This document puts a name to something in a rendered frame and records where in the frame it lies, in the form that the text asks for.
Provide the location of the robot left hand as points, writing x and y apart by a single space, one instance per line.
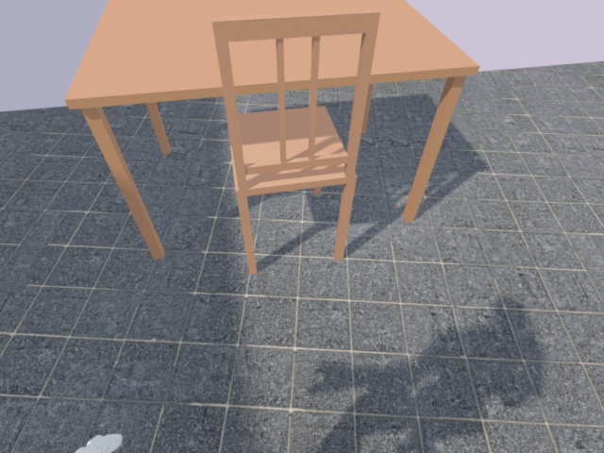
102 444

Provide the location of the table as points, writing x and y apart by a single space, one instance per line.
148 51

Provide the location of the chair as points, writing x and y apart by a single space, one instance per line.
293 149

